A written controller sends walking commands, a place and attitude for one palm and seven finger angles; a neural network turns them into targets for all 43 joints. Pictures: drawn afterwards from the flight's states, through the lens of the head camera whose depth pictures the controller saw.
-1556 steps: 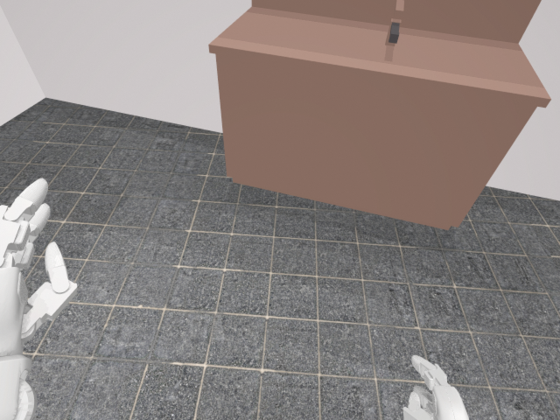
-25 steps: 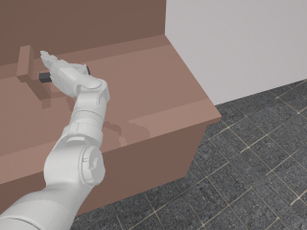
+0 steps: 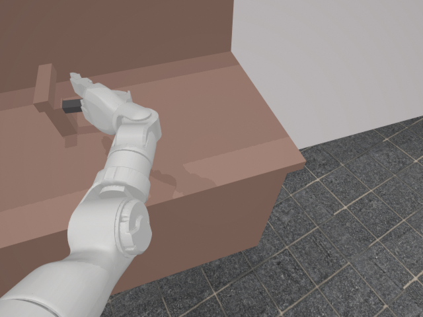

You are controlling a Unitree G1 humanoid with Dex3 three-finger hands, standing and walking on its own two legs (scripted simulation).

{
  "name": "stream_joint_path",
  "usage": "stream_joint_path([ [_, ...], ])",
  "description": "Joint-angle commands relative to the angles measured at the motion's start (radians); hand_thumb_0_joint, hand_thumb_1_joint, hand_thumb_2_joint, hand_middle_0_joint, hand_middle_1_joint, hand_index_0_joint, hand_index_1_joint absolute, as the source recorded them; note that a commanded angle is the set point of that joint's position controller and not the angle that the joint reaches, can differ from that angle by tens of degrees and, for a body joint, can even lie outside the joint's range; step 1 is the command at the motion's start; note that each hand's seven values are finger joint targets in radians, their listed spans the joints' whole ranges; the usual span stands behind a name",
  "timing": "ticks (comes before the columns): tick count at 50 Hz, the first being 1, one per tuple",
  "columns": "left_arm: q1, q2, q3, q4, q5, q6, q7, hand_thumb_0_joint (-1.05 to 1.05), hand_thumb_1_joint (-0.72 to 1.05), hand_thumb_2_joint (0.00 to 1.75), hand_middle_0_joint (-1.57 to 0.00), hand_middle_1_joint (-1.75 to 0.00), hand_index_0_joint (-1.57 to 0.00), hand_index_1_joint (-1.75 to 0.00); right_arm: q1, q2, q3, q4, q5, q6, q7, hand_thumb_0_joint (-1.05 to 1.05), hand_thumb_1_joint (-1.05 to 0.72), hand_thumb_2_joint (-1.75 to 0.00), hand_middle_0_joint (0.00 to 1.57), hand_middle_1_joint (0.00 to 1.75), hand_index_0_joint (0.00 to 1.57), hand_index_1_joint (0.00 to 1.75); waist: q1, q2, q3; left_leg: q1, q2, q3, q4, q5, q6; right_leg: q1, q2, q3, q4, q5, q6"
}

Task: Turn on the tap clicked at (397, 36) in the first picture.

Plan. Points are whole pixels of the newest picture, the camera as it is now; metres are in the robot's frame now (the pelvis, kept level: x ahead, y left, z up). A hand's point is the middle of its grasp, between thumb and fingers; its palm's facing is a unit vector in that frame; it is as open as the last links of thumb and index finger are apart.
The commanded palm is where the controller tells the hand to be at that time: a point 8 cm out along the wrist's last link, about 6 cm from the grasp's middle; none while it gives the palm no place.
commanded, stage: draw the hand back beside the body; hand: left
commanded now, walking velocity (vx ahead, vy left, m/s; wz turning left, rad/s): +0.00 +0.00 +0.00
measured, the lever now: (123, 100) +0.58 +0.19 +0.08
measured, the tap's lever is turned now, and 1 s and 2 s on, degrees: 81 81 81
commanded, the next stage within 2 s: step back with the hand held close in 1.46 s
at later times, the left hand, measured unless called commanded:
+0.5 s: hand (77, 150) +0.34 +0.19 +0.18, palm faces +0.26 -0.95 -0.20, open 7.7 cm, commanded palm +0.31 +0.22 +0.17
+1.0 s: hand (11, 214) +0.24 +0.24 +0.18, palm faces +0.35 -0.90 -0.28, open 7.5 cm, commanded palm +0.20 +0.28 +0.19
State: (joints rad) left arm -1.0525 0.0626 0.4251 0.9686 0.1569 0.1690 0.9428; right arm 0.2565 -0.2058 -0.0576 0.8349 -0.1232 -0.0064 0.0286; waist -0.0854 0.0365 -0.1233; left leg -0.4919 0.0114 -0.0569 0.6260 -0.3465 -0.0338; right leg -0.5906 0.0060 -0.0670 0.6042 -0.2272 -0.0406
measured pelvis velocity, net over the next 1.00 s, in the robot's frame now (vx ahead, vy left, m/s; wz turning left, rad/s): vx -0.01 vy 0.02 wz -0.03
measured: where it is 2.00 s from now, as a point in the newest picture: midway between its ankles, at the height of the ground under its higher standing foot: outside the picture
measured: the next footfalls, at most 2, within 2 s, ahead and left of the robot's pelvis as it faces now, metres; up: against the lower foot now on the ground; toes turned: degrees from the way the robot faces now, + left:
none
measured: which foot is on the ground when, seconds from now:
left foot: down 0.00-1.00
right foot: down 0.00-1.00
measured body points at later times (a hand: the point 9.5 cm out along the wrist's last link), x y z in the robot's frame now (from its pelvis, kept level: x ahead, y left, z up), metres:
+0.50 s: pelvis -0.02 +0.01 +0.02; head -0.03 -0.01 +0.47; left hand +0.32 +0.24 +0.19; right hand +0.12 -0.24 -0.09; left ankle -0.03 +0.14 -0.72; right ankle +0.04 -0.09 -0.72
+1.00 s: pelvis -0.01 +0.02 +0.03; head -0.02 +0.00 +0.47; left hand +0.22 +0.29 +0.20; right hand +0.17 -0.19 -0.08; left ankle -0.03 +0.14 -0.72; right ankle +0.04 -0.09 -0.72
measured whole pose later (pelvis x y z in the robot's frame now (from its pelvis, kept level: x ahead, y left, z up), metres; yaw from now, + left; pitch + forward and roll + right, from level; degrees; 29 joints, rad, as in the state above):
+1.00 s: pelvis -0.01 +0.02 +0.03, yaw -1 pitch -6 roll +0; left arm 0.19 0.29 0.21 -0.21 -0.06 -0.11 0.09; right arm 0.18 -0.21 0.02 0.68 -0.01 -0.07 -0.06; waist 0.07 0.06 0.07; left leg 0.02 0.00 -0.02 0.30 -0.22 0.00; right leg -0.09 0.00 -0.03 0.30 -0.11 -0.01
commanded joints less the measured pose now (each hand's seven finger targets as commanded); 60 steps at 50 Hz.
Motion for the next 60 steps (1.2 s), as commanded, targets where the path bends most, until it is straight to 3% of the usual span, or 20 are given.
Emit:
stream_joint_path([
  [1, -0.419, 0.25, -0.146, -0.383, 0.058, -0.08, -0.221, 0.0, 0.9, 0.9, -0.15, -0.16, -0.15, -0.16, 0.071, -0.148, -0.057, -0.128, 0.03, 0.015, -0.047, 0.0, -0.9, -0.9, 0.2, 0.3, 0.2, 0.3, -0.01, -0.067, -0.496, 0.114, -0.039, 0.116, -0.046, 0.365, 0.056, 0.478, -0.004, 0.039, -0.04, 0.42, 0.017],
  [4, -0.215, 0.295, -0.125, -0.466, -0.013, -0.103, -0.365, 0.0, 0.9, 0.9, -0.16, -0.16, -0.16, -0.16, 0.063, -0.137, -0.037, -0.169, 0.061, 0.026, -0.084, 0.0, -0.9, -0.9, 0.2, 0.3, 0.2, 0.3, 0.054, -0.06, -0.488, 0.121, -0.033, 0.112, -0.093, 0.374, 0.055, 0.588, -0.004, 0.054, -0.056, 0.471, 0.014],
  [6, -0.075, 0.244, -0.166, -0.504, -0.09, -0.143, -0.481, 0.0, 0.9, 0.9, -0.16, -0.17, -0.16, -0.17, 0.053, -0.129, -0.023, -0.19, 0.087, 0.017, -0.1, 0.0, -0.9, -0.9, 0.2, 0.3, 0.2, 0.3, 0.06, -0.125, -0.39, 0.127, -0.021, 0.114, -0.13, 0.344, 0.059, 0.604, 0.0, 0.055, -0.087, 0.456, 0.015],
  [9, 0.135, 0.301, -0.077, -0.584, -0.173, -0.173, -0.556, 0.0, 0.9, 0.9, -0.16, -0.18, -0.16, -0.18, 0.008, -0.129, -0.008, -0.227, 0.117, 0.008, -0.117, 0.0, -0.9, -0.9, 0.2, 0.3, 0.2, 0.3, 0.124, -0.121, -0.294, 0.138, -0.014, 0.115, -0.18, 0.293, 0.061, 0.64, 0.0, 0.065, -0.135, 0.375, 0.015],
  [10, 0.269, 0.522, -0.05, -0.511, -0.153, -0.185, -0.615, 0.0, 0.9, 0.9, -0.16, -0.18, -0.16, -0.18, 0.031, -0.138, 0.0, -0.202, 0.131, 0.003, -0.098, 0.0, -0.9, -0.9, 0.2, 0.3, 0.2, 0.3, 0.1, -0.094, -0.258, 0.19, -0.002, 0.134, -0.232, 0.293, 0.07, 0.678, -0.018, 0.073, -0.131, 0.361, 0.024],
  [13, 0.239, 0.45, -0.145, -0.733, -0.193, -0.253, -0.716, 0.0, 0.9, 0.9, -0.16, -0.19, -0.16, -0.19, -0.043, -0.128, 0.008, -0.266, 0.152, -0.017, -0.093, 0.0, -0.9, -0.9, 0.2, 0.3, 0.2, 0.3, 0.096, -0.056, -0.142, 0.235, -0.011, 0.142, -0.269, 0.276, 0.076, 0.634, -0.013, 0.076, -0.195, 0.289, 0.021],
  [14, 0.204, 0.449, -0.166, -0.833, -0.202, -0.277, -0.741, 0.0, 0.9, 0.9, -0.16, -0.19, -0.16, -0.19, -0.071, -0.129, 0.007, -0.28, 0.156, -0.026, -0.095, 0.0, -0.9, -0.9, 0.2, 0.3, 0.2, 0.3, 0.093, 0.012, -0.137, 0.282, -0.013, 0.137, -0.278, 0.265, 0.076, 0.607, -0.013, 0.078, -0.216, 0.257, 0.02],
  [17, 0.225, 0.365, -0.27, -0.967, -0.215, -0.321, -0.781, 0.0, 0.9, 0.9, -0.17, -0.2, -0.17, -0.2, -0.12, -0.128, 0.01, -0.301, 0.156, -0.072, -0.096, 0.0, -0.9, -0.9, 0.2, 0.3, 0.2, 0.3, 0.074, 0.021, -0.108, 0.341, -0.019, 0.124, -0.298, 0.24, 0.075, 0.563, 0.002, 0.072, -0.257, 0.192, 0.018],
  [18, 0.242, 0.382, -0.26, -0.967, -0.216, -0.328, -0.782, 0.0, 0.9, 0.9, -0.17, -0.21, -0.17, -0.21, -0.123, -0.134, 0.008, -0.295, 0.153, -0.084, -0.099, 0.0, -0.9, -0.9, 0.2, 0.3, 0.2, 0.3, 0.073, -0.011, -0.097, 0.344, -0.019, 0.116, -0.304, 0.218, 0.075, 0.555, 0.006, 0.072, -0.268, 0.16, 0.019],
  [21, 0.293, 0.298, -0.342, -0.935, -0.213, -0.339, -0.797, 0.0, 0.9, 0.9, -0.17, -0.22, -0.17, -0.22, -0.145, -0.132, 0.018, -0.282, 0.15, -0.104, -0.101, 0.0, -0.9, -0.9, 0.2, 0.3, 0.2, 0.3, 0.056, -0.023, -0.006, 0.355, -0.026, 0.104, -0.328, 0.119, 0.074, 0.483, 0.011, 0.064, -0.298, 0.039, 0.022],
  [23, 0.364, 0.304, -0.335, -0.901, -0.213, -0.339, -0.802, 0.0, 0.9, 0.9, -0.17, -0.22, -0.17, -0.22, -0.158, -0.133, 0.023, -0.275, 0.15, -0.103, -0.105, 0.0, -0.9, -0.9, 0.2, 0.3, 0.2, 0.3, 0.062, -0.093, 0.023, 0.344, -0.034, 0.1, -0.339, 0.064, 0.078, 0.478, 0.009, 0.067, -0.322, -0.026, 0.025],
  [25, 0.42, 0.296, -0.335, -0.889, -0.212, -0.343, -0.813, 0.0, 0.9, 0.9, -0.18, -0.23, -0.18, -0.23, -0.17, -0.128, 0.032, -0.275, 0.152, -0.097, -0.107, 0.0, -0.9, -0.9, 0.2, 0.3, 0.2, 0.3, 0.074, -0.079, 0.05, 0.341, -0.038, 0.09, -0.363, 0.012, 0.071, 0.479, 0.007, 0.059, -0.322, -0.061, 0.02],
  [29, 0.556, 0.37, -0.249, -0.996, -0.214, -0.353, -0.824, 0.0, 0.9, 0.9, -0.18, -0.24, -0.18, -0.24, -0.208, -0.124, 0.043, -0.295, 0.142, -0.09, -0.107, 0.0, -0.9, -0.9, 0.2, 0.3, 0.2, 0.3, 0.118, -0.014, -0.005, 0.365, -0.039, 0.076, -0.388, 0.054, 0.059, 0.558, 0.006, 0.051, -0.316, -0.011, 0.009],
  [34, 0.672, 0.445, -0.145, -1.161, -0.223, -0.349, -0.828, 0.0, 0.9, 0.9, -0.19, -0.26, -0.19, -0.26, -0.237, -0.108, 0.053, -0.326, 0.126, -0.08, -0.111, 0.0, -0.9, -0.9, 0.2, 0.3, 0.2, 0.3, 0.145, -0.009, -0.004, 0.37, -0.033, 0.069, -0.398, 0.149, 0.053, 0.627, 0.009, 0.048, -0.317, 0.075, 0.006],
  [39, 0.793, 0.404, -0.162, -1.308, -0.22, -0.342, -0.839, 0.0, 0.9, 0.9, -0.19, -0.27, -0.19, -0.27, -0.24, -0.096, 0.055, -0.339, 0.118, -0.091, -0.101, 0.0, -0.9, -0.9, 0.2, 0.3, 0.2, 0.3, 0.14, 0.073, 0.018, 0.4, -0.027, 0.065, -0.395, 0.227, 0.039, 0.632, 0.013, 0.043, -0.323, 0.135, 0.001],
  [43, 0.918, 0.365, -0.192, -1.353, -0.22, -0.339, -0.842, 0.0, 0.9, 0.9, -0.19, -0.28, -0.19, -0.28, -0.225, -0.101, 0.049, -0.338, 0.111, -0.109, -0.095, 0.0, -0.9, -0.9, 0.2, 0.3, 0.2, 0.3, 0.134, -0.009, 0.03, 0.415, -0.023, 0.066, -0.388, 0.283, 0.041, 0.634, 0.019, 0.035, -0.325, 0.176, 0.007],
  [45, 0.985, 0.357, -0.192, -1.371, -0.218, -0.34, -0.843, 0.0, 0.9, 0.9, -0.2, -0.29, -0.2, -0.29, -0.223, -0.103, 0.046, -0.332, 0.11, -0.117, -0.092, 0.0, -0.9, -0.9, 0.2, 0.3, 0.2, 0.3, 0.135, 0.009, 0.059, 0.416, -0.021, 0.062, -0.392, 0.288, 0.037, 0.623, 0.019, 0.034, -0.329, 0.168, 0.008],
  [54, 1.235, 0.454, -0.044, -1.505, -0.216, -0.352, -0.826, 0.0, 0.9, 0.9, -0.2, -0.3, -0.2, -0.3, -0.221, -0.11, 0.029, -0.33, 0.101, -0.139, -0.09, 0.0, -0.9, -0.9, 0.2, 0.3, 0.2, 0.3, 0.164, 0.019, 0.035, 0.414, -0.025, 0.067, -0.362, 0.336, 0.037, 0.659, 0.014, 0.038, -0.321, 0.205, 0.012],
  [59, 1.358, 0.461, -0.008, -1.582, -0.215, -0.353, -0.821, 0.0, 0.9, 0.9, -0.2, -0.3, -0.2, -0.3, -0.212, -0.111, 0.025, -0.337, 0.102, -0.156, -0.089, 0.0, -0.9, -0.9, 0.2, 0.3, 0.2, 0.3, 0.167, 0.078, 0.055, 0.4, -0.02, 0.069, -0.348, 0.36, 0.028, 0.652, 0.009, 0.038, -0.313, 0.218, 0.013],
  [60, 1.34, 0.424, -0.048, -1.581, -0.211, -0.355, -0.823, 0.0, 0.9, 0.9, -0.2, -0.3, -0.2, -0.3, -0.21, -0.1, 0.03, -0.333, 0.102, -0.16, -0.089, 0.0, -0.9, -0.9, 0.2, 0.3, 0.2, 0.3, 0.158, 0.069, 0.075, 0.394, -0.019, 0.067, -0.353, 0.357, 0.028, 0.639, 0.008, 0.033, -0.312, 0.208, 0.014],
])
